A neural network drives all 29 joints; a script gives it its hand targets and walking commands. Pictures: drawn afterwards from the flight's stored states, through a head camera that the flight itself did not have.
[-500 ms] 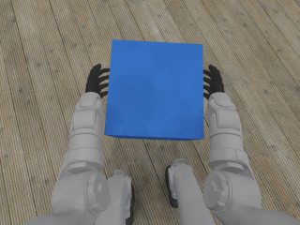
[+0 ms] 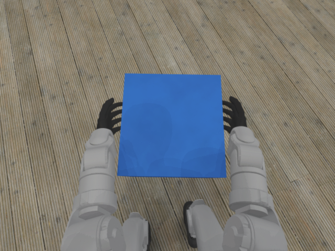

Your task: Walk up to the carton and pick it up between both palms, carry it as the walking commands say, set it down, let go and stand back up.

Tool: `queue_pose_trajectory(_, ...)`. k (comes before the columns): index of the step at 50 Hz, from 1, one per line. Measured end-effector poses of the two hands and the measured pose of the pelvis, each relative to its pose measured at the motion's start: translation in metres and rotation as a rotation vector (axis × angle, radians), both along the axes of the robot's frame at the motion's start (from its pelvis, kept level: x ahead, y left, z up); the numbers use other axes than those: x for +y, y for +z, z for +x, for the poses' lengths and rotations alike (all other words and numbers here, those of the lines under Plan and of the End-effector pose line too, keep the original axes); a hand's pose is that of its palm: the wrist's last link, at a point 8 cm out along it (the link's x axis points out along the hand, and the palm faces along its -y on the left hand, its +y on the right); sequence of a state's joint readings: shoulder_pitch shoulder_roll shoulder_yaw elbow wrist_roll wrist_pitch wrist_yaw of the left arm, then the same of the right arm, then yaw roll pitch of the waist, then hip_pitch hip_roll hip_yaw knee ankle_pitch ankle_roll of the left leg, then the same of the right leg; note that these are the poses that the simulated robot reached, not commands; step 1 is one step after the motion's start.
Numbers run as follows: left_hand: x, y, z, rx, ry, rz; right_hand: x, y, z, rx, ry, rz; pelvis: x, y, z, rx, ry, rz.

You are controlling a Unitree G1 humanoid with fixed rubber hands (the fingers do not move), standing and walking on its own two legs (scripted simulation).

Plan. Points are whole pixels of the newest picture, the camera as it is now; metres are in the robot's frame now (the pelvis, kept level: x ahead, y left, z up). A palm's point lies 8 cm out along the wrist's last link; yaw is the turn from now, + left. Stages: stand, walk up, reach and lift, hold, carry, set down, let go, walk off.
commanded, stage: reach and lift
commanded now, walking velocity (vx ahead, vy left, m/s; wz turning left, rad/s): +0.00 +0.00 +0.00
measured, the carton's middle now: (171, 132) +0.41 -0.04 -0.11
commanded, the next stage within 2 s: none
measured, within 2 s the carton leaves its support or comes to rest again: neither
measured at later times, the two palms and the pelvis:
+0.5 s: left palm (95, 126) +0.39 +0.13 +0.03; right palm (248, 127) +0.35 -0.19 +0.03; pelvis +0.02 +0.00 +0.06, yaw +0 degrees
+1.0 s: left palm (80, 123) +0.36 +0.13 +0.10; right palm (267, 118) +0.34 -0.19 +0.11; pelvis +0.04 +0.00 +0.09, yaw +0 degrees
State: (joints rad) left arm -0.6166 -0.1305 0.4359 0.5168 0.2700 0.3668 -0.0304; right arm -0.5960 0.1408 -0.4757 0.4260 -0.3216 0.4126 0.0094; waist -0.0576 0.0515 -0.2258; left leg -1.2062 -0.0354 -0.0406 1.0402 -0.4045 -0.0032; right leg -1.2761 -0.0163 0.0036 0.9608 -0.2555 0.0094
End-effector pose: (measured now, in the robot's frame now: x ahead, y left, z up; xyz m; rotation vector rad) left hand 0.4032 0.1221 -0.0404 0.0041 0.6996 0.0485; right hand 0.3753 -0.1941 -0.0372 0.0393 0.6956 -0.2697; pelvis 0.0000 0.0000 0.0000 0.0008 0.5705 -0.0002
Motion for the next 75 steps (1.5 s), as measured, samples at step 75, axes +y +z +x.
queue_pose_trajectory(75,0.019,0.189,-0.057,-0.055,0.015,0.071,0.020,0.190,-0.048,-0.067,0.056,-0.036,0.004,0.098,0.041,-0.688,-0.001,-0.008)
